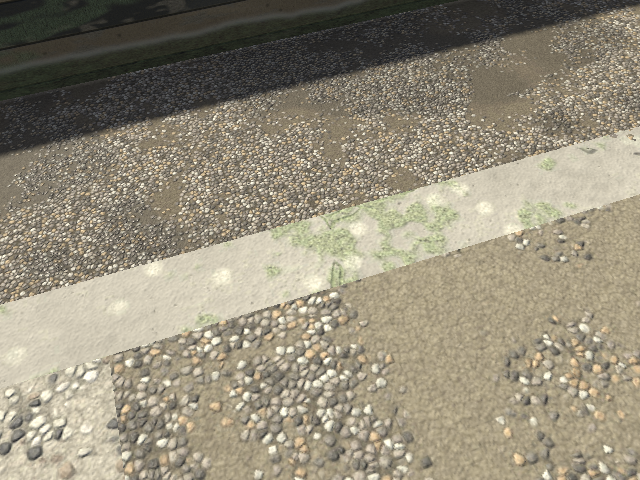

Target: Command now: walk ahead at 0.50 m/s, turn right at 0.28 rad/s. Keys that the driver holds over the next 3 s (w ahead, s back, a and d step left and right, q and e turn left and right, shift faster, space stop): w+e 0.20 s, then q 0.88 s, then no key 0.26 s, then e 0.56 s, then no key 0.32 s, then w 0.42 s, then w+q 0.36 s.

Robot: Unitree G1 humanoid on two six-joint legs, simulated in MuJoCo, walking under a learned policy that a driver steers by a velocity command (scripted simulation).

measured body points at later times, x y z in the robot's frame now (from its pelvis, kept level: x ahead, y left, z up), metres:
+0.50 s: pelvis +0.22 +0.05 +0.00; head +0.27 +0.06 +0.44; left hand +0.33 +0.30 -0.15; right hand +0.26 -0.22 -0.13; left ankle +0.28 +0.12 -0.75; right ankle +0.21 -0.09 -0.68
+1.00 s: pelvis +0.25 +0.01 +0.00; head +0.28 -0.01 +0.45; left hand +0.29 +0.29 -0.11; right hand +0.40 -0.25 -0.14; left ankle +0.19 +0.12 -0.67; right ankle +0.29 -0.08 -0.75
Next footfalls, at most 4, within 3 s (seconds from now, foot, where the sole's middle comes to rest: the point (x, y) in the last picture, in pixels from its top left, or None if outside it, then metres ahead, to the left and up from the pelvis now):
0.26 left None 0.32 0.12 -0.78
0.76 right None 0.33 -0.07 -0.78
1.20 left None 0.21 0.12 -0.79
1.72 right None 0.23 -0.07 -0.79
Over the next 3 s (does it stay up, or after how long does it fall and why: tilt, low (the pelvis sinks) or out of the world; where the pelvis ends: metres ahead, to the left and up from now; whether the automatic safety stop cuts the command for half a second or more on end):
stays up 0.44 -0.02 -0.01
